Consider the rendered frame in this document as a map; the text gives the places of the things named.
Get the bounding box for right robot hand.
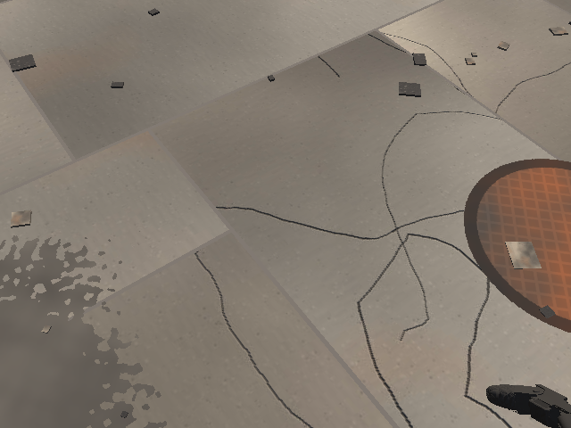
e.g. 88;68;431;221
486;384;571;428

